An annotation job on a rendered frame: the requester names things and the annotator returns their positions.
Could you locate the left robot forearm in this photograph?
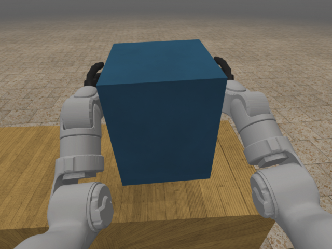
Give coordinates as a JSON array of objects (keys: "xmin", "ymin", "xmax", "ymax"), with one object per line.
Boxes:
[{"xmin": 47, "ymin": 86, "xmax": 104, "ymax": 225}]

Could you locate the pedestal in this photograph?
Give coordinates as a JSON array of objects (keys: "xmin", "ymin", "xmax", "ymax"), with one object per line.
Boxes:
[{"xmin": 0, "ymin": 120, "xmax": 275, "ymax": 249}]

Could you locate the robot right upper arm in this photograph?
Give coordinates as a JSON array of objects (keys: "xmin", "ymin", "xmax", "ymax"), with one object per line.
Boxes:
[{"xmin": 250, "ymin": 162, "xmax": 332, "ymax": 249}]

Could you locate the robot left hand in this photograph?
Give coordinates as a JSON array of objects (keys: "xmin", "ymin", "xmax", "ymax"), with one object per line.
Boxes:
[{"xmin": 84, "ymin": 62, "xmax": 104, "ymax": 87}]

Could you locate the robot left upper arm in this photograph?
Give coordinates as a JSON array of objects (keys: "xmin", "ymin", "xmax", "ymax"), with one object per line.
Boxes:
[{"xmin": 14, "ymin": 182, "xmax": 114, "ymax": 249}]

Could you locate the robot right hand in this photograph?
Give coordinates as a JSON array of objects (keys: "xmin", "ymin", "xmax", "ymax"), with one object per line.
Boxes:
[{"xmin": 214, "ymin": 57, "xmax": 234, "ymax": 80}]

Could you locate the right robot forearm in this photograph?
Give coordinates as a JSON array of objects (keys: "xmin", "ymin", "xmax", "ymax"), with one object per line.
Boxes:
[{"xmin": 222, "ymin": 80, "xmax": 320, "ymax": 202}]

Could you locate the carton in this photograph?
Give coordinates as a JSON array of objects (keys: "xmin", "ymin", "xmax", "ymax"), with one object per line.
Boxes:
[{"xmin": 96, "ymin": 39, "xmax": 228, "ymax": 186}]

